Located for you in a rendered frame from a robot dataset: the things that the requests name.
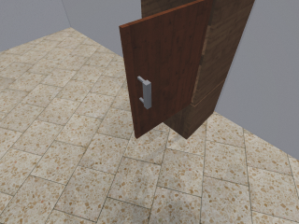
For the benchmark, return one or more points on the cupboard door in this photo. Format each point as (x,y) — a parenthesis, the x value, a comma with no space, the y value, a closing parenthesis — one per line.
(164,48)

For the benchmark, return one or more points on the handle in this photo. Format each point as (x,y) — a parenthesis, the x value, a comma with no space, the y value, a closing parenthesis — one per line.
(146,86)

